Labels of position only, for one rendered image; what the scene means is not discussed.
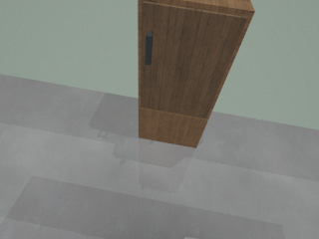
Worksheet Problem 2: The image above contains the cupboard door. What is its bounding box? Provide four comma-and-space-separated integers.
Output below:
141, 1, 247, 119

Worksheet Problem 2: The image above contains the handle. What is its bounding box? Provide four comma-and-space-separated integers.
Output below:
145, 30, 153, 66

